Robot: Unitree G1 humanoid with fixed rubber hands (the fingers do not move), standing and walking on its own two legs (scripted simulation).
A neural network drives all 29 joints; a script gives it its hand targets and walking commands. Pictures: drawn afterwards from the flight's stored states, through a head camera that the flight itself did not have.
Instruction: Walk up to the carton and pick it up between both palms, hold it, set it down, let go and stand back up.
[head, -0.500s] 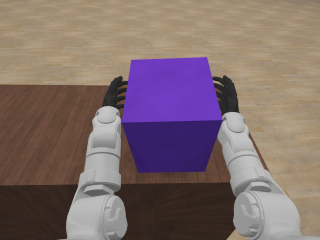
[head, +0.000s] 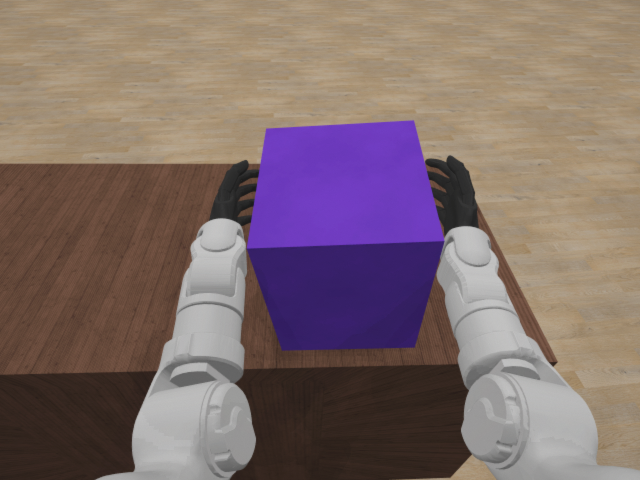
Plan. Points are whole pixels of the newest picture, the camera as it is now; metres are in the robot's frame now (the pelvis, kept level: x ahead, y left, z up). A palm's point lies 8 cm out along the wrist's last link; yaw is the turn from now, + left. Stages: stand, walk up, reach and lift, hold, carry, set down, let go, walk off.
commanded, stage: set down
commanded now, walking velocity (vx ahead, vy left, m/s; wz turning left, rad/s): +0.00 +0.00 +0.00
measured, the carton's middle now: (343, 242) +0.43 -0.01 +0.08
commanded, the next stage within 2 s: none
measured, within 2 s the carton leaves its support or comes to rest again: neither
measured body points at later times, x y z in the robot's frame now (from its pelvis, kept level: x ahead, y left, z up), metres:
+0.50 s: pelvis +0.01 +0.00 +0.00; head +0.02 +0.02 +0.45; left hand +0.44 +0.14 +0.12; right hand +0.43 -0.16 +0.13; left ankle -0.02 +0.11 -0.75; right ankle -0.01 -0.11 -0.75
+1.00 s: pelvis +0.01 +0.00 +0.00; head +0.04 +0.01 +0.45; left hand +0.45 +0.13 +0.10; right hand +0.44 -0.16 +0.12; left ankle -0.02 +0.11 -0.75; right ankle -0.01 -0.11 -0.75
